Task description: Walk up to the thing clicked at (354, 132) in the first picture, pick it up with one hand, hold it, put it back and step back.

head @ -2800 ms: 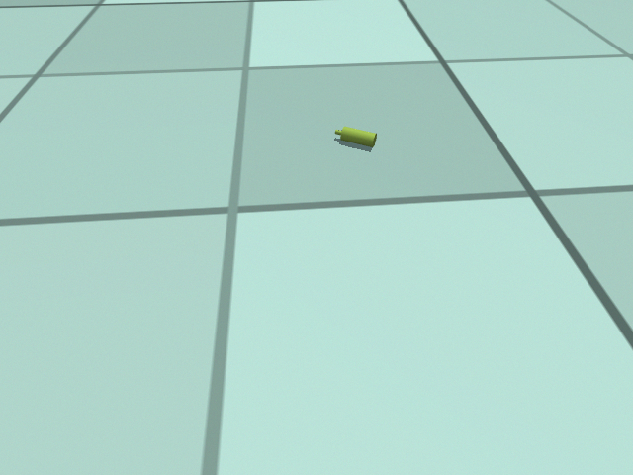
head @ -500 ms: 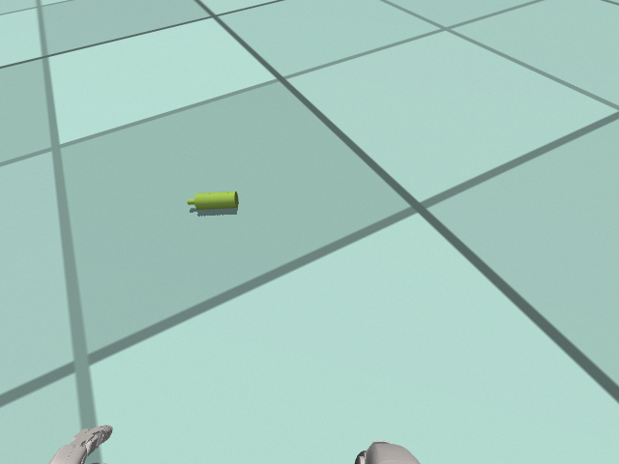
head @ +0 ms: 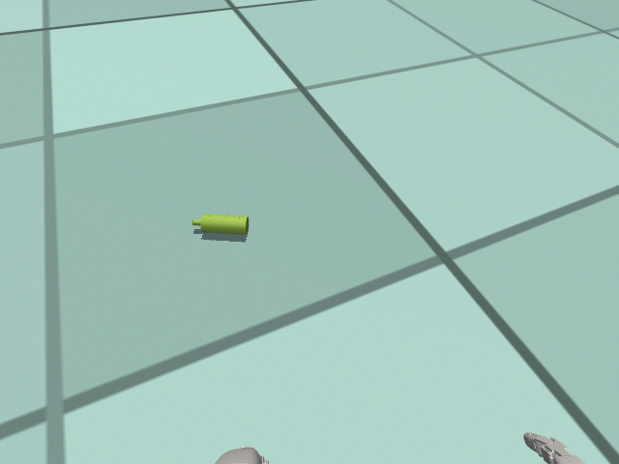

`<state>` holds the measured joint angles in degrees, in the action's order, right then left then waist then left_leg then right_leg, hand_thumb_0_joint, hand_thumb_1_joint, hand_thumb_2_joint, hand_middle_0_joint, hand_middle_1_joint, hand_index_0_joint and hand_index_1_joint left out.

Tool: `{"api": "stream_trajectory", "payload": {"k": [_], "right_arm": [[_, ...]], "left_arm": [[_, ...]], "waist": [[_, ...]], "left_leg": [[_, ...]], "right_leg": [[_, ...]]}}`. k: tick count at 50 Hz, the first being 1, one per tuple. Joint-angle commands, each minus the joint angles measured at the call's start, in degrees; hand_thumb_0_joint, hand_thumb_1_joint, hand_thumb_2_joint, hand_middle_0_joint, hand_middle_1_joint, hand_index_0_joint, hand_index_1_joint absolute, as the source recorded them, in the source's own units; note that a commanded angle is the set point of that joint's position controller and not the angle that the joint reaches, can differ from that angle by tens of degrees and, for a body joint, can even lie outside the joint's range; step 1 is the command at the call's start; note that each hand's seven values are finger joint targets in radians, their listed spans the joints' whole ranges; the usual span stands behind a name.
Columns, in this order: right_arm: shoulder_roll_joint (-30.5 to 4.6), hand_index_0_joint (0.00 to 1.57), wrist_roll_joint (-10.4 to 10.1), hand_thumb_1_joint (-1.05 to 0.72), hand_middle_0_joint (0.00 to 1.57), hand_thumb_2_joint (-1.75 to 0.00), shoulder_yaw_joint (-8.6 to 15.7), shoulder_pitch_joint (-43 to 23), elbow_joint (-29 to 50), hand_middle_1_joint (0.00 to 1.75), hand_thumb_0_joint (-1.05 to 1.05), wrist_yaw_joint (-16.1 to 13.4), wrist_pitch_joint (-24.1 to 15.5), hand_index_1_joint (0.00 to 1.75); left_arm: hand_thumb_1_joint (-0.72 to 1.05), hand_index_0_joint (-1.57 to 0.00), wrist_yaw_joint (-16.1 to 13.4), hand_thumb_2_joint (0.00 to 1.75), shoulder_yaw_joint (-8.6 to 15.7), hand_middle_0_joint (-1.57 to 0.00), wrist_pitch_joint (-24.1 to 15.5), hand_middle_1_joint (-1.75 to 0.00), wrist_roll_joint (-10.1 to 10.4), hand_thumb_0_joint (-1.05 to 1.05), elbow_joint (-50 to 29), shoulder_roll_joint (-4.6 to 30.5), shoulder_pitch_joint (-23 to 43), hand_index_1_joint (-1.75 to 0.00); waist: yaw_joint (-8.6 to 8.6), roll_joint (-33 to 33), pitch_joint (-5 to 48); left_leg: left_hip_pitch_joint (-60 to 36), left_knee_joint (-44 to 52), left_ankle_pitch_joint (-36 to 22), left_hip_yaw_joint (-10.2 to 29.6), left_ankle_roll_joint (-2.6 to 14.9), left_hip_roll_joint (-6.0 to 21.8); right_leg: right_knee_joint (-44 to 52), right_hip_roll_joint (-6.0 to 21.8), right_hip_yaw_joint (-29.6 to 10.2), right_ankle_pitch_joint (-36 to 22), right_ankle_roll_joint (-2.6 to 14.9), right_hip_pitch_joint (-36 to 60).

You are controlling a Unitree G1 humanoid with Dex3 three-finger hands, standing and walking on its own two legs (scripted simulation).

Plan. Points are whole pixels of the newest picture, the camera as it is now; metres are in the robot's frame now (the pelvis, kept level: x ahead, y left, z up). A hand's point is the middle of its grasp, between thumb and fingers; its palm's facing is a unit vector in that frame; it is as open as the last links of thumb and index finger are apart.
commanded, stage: walk up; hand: left
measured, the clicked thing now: (220, 224) +1.09 +0.39 -0.71
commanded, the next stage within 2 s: none
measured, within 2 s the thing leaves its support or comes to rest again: neither
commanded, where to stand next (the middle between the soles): +0.67 +0.10 m, yaw -2 degrees
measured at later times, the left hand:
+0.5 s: hand (161, 320) +0.34 +0.27 -0.11, palm faces -0.03 -0.91 -0.41, open 7.4 cm
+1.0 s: hand (125, 275) +0.45 +0.37 -0.14, palm faces -0.04 -0.92 -0.38, open 7.4 cm
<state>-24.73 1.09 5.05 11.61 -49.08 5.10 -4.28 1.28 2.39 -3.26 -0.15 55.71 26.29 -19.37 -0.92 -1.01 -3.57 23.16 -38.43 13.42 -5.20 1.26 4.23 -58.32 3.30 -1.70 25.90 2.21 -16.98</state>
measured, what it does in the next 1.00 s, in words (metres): walks ahead: right foot, then left foot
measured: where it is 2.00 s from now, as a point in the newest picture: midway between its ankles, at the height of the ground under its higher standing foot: (269, 328)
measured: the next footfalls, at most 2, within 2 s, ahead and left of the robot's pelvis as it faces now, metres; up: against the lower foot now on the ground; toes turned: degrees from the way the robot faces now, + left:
right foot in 0.38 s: +0.34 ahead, -0.11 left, +0.00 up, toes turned -6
left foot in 0.82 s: +0.48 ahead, +0.21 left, +0.00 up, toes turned +6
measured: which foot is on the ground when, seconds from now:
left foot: down 0.00-0.40, up 0.42-0.80, down 0.82-1.00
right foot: up 0.00-0.36, down 0.38-0.84, up 0.86-1.00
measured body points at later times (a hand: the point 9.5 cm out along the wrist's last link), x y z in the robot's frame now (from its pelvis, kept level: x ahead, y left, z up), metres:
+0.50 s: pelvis +0.22 +0.00 +0.01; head +0.25 -0.03 +0.45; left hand +0.34 +0.31 -0.08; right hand +0.25 -0.31 -0.13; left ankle +0.15 +0.13 -0.65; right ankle +0.30 -0.10 -0.72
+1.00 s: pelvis +0.41 +0.09 +0.01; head +0.43 +0.11 +0.46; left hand +0.45 +0.42 -0.11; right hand +0.48 -0.24 -0.08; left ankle +0.44 +0.20 -0.72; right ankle +0.41 -0.06 -0.66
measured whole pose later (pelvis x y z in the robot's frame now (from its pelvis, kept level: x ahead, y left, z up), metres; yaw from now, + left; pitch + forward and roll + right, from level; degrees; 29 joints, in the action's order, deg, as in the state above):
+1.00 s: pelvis +0.41 +0.09 +0.01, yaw +0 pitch -2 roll +0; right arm -23.0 0.4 2.9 16.2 -48.3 3.6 -3.7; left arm 1.4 2.3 -3.4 0.3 53.9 26.1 -17.6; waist 0.2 -2.4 -4.4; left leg 16.2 -33.5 15.2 -5.5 1.2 2.7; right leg -59.8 3.4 0.2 22.6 2.3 -26.2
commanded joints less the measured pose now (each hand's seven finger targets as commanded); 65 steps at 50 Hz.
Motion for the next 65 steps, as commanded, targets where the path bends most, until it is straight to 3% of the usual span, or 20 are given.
{"api": "stream_trajectory", "payload": {"k": [1, 7, 13, 17, 18, 20, 21, 26, 36, 40, 41, 42, 43, 47, 52, 59, 60, 61, 62, 65], "right_arm": [[-14.08, 0.20, -1.18, -0.90, 0.20, -0.90, 3.41, 3.55, 3.05, 0.30, 0.00, -2.17, -0.62, 0.30], [-13.65, 0.20, -0.60, -0.90, 0.20, -0.90, 2.74, 5.54, 3.71, 0.30, 0.00, -2.17, -1.42, 0.30], [-13.06, 0.20, -0.44, -0.90, 0.20, -0.90, 2.74, 8.06, 4.38, 0.30, 0.00, -2.15, -0.60, 0.30], [-12.33, 0.20, -0.86, -0.90, 0.20, -0.90, 2.37, 6.17, 6.17, 0.30, 0.00, -2.67, 0.31, 0.30], [-9.85, 0.20, -0.93, -0.90, 0.20, -0.90, 1.30, 7.60, 6.53, 0.30, 0.00, -2.61, 0.19, 0.30], [-8.50, 0.20, -1.06, -0.90, 0.20, -0.90, 0.27, 11.93, 6.92, 0.30, 0.00, -2.73, 0.52, 0.30], [-12.64, 0.20, -0.69, -0.90, 0.20, -0.90, 1.44, 9.77, 5.19, 0.30, 0.00, -3.34, 1.20, 0.30], [-10.71, 0.20, -0.53, -0.90, 0.20, -0.90, 1.46, 11.81, 1.17, 0.30, 0.00, -2.07, 2.21, 0.30], [-9.44, 0.20, 0.52, -0.90, 0.20, -0.90, 2.33, 0.81, 3.56, 0.30, 0.00, 0.62, 1.37, 0.30], [-12.06, 0.20, 0.69, -0.90, 0.20, -0.90, 3.88, 10.08, 0.45, 0.30, 0.00, -0.25, 0.83, 0.30], [-14.90, 0.20, 0.83, -0.90, 0.20, -0.90, 4.73, 15.63, -1.13, 0.30, 0.00, -1.11, 0.27, 0.30], [-19.58, 0.20, 1.22, -0.90, 0.20, -0.90, 5.36, 15.69, 0.49, 0.30, 0.00, -1.78, -0.29, 0.30], [-21.76, 0.20, -0.55, -0.90, 0.20, -0.90, 5.75, 14.10, 1.60, 0.30, 0.00, -1.86, -0.06, 0.30], [-14.23, 0.20, -1.15, -0.90, 0.20, -0.90, 2.82, 7.08, 3.53, 0.30, 0.00, -2.97, -0.43, 0.30], [-14.68, 0.20, -0.55, -0.90, 0.20, -0.90, 2.66, 7.92, 4.76, 0.30, 0.00, -3.07, -0.51, 0.30], [-12.41, 0.20, -0.77, -0.90, 0.20, -0.90, 1.78, 4.31, 7.83, 0.30, 0.00, -2.39, 1.15, 0.30], [-9.23, 0.20, -1.08, -0.90, 0.20, -0.90, 0.70, 5.95, 8.17, 0.30, 0.00, -2.39, 1.11, 0.30], [-5.77, 0.20, -1.09, -0.90, 0.20, -0.90, -0.47, 7.31, 9.42, 0.30, 0.00, -2.24, 0.97, 0.30], [-9.86, 0.20, -0.52, -0.90, 0.20, -0.90, 0.43, 7.34, 8.52, 0.30, 0.00, -2.68, 2.05, 0.30], [-12.56, 0.20, -0.73, -0.90, 0.20, -0.90, 1.57, 6.72, 5.80, 0.30, 0.00, -2.76, 2.74, 0.30]], "left_arm": [[0.90, -0.20, -0.53, 0.90, 2.60, -0.20, -2.63, -0.30, 1.51, 0.00, -4.17, 12.22, -1.44, -0.30], [0.90, -0.20, 1.20, 0.90, 2.62, -0.20, -1.40, -0.30, 0.27, 0.00, -5.50, 9.84, 3.24, -0.30], [0.90, -0.20, 1.72, 0.90, 2.67, -0.20, -1.64, -0.30, 0.18, 0.00, -7.82, 7.19, 9.71, -0.30], [0.90, -0.20, 0.88, 0.90, 3.76, -0.20, -2.14, -0.30, 0.05, 0.00, -6.35, 7.91, 3.65, -0.30], [0.90, -0.20, 0.17, 0.90, 4.75, -0.20, -2.62, -0.30, -0.10, 0.00, -5.00, 10.12, -2.12, -0.30], [0.90, -0.20, -1.11, 0.90, 6.94, -0.20, -3.12, -0.30, -0.05, 0.00, -5.94, 18.78, -7.89, -0.30], [0.90, -0.20, -1.25, 0.90, 6.41, -0.20, -2.95, -0.30, 1.02, 0.00, -6.62, 17.71, -4.70, -0.30], [0.90, -0.20, -1.09, 0.90, 4.48, -0.20, -3.49, -0.30, 0.55, 0.00, -9.23, 11.88, 3.78, -0.30], [0.90, -0.20, -0.17, 0.90, 5.46, -0.20, -3.84, -0.30, -0.31, 0.00, -10.06, 14.73, 2.41, -0.30], [0.90, -0.20, -0.50, 0.90, 4.02, -0.20, -2.96, -0.30, -0.79, 0.00, -10.16, 12.86, 5.51, -0.30], [0.90, -0.20, -0.44, 0.90, 2.81, -0.20, -2.83, -0.30, -0.86, 0.00, -9.97, 9.30, 2.86, -0.30], [0.90, -0.20, -0.26, 0.90, 1.41, -0.20, -2.65, -0.30, 0.55, 0.00, -10.34, 4.36, 0.26, -0.30], [0.90, -0.20, -1.52, 0.90, 2.55, -0.20, -2.28, -0.30, 0.28, 0.00, -9.17, 10.16, 1.24, -0.30], [0.90, -0.20, -0.77, 0.90, 2.59, -0.20, -2.24, -0.30, 1.02, 0.00, -5.11, 10.92, -2.56, -0.30], [0.90, -0.20, 0.31, 0.90, 2.57, -0.20, -1.68, -0.30, 0.20, 0.00, -7.36, 8.56, 1.44, -0.30], [0.90, -0.20, -0.22, 0.90, 4.17, -0.20, -2.78, -0.30, -0.23, 0.00, -5.92, 8.38, -3.55, -0.30], [0.90, -0.20, -0.83, 0.90, 5.36, -0.20, -3.17, -0.30, -0.48, 0.00, -4.88, 11.08, -7.46, -0.30], [0.90, -0.20, -1.58, 0.90, 7.09, -0.20, -3.64, -0.30, -0.99, 0.00, -5.23, 16.73, -11.41, -0.30], [0.90, -0.20, -1.82, 0.90, 6.88, -0.20, -3.56, -0.30, -0.38, 0.00, -7.08, 19.20, -9.21, -0.30], [0.90, -0.20, -2.04, 0.90, 5.72, -0.20, -3.37, -0.30, 0.25, 0.00, -9.26, 14.97, -2.19, -0.30]], "waist": [[1.88, 9.75, 1.67], [2.31, 9.80, -1.09], [3.68, 7.13, -0.98], [-0.73, 3.53, 3.87], [-3.28, -1.84, 8.35], [-4.87, -12.01, 12.59], [-4.14, -4.19, 10.49], [1.13, -6.01, 0.12], [-1.04, -6.05, 0.02], [5.90, -0.30, 2.92], [8.23, 11.13, 6.17], [6.83, 23.79, 4.12], [6.67, 17.07, 3.85], [1.63, 10.68, 1.50], [2.83, 11.69, 0.57], [-1.92, 4.70, 3.64], [-4.18, -3.14, 6.02], [-5.58, -16.20, 7.61], [-4.76, -9.47, 6.20], [-2.21, -3.22, -0.13]], "left_leg": [[-16.65, 24.34, 9.88, 19.76, 8.02, 12.37], [-14.93, 26.95, 2.80, 12.01, 11.26, 11.16], [-17.72, 21.86, -15.48, 5.65, 8.67, 8.33], [-12.34, 8.47, -19.46, 3.20, 6.98, 7.22], [-9.40, -2.59, -16.88, 0.62, 5.44, 3.68], [13.13, -25.84, 17.36, 2.72, 1.54, -6.68], [12.41, -31.23, 16.90, 9.04, 1.32, -2.66], [7.23, -23.25, 4.98, 9.33, -0.47, 1.02], [0.80, 1.23, -2.53, 3.19, -1.41, 2.62], [-17.58, 4.86, 2.10, 1.71, 0.35, -0.45], [-24.79, 12.43, 12.52, 9.26, 2.57, 2.51], [-27.91, 23.12, 19.22, 35.10, 7.00, 15.31], [-24.20, 25.13, 18.74, 42.46, 13.67, 21.36], [-16.36, 19.68, -4.51, 17.90, 10.57, 12.70], [-15.37, 20.35, -11.10, 13.36, 13.44, 13.14], [-4.64, 6.25, -6.43, 5.24, 8.35, 6.95], [0.92, -3.81, -2.85, 3.53, 6.11, 3.98], [12.33, -19.72, 11.84, -0.74, 2.48, -3.65], [16.23, -26.72, 19.03, 4.99, 1.34, -4.40], [16.77, -28.04, 12.19, 10.35, 0.71, 1.34]], "right_leg": [[-5.92, 2.53, -2.43, -7.56, 1.06, -20.09], [7.93, 3.56, 1.90, -11.50, -1.71, -17.99], [22.81, 0.76, 6.24, -19.79, -0.67, -12.21], [29.07, -2.95, 7.91, -19.44, 1.14, 7.50], [31.66, -1.69, 5.70, -17.44, 2.17, 17.05], [41.40, 22.90, -34.89, -4.97, 11.92, 31.13], [41.41, 23.62, -35.34, -1.91, 14.39, 24.24], [44.84, 12.31, -9.00, -9.13, 9.53, 4.14], [42.99, 12.08, -3.26, 0.59, 9.39, 1.06], [28.75, 9.51, 0.68, -2.77, 6.01, -8.19], [9.85, 4.80, 5.01, -10.96, 3.73, -11.38], [-5.45, -5.12, 5.95, 2.66, -0.15, -25.12], [-9.61, -2.61, 1.25, 5.69, 1.02, -25.86], [-3.12, 2.83, -1.42, -4.25, 0.46, -18.64], [9.85, 2.80, 3.61, -6.27, -1.41, -15.30], [27.60, -3.11, 8.16, -17.40, -0.38, 9.39], [30.53, -1.33, 2.96, -13.70, 0.69, 18.13], [38.58, 13.91, -20.90, -2.65, 5.54, 24.23], [45.31, 23.28, -37.47, 9.58, 12.46, 20.02], [43.79, 18.47, -25.01, 5.25, 13.05, 10.79]]}}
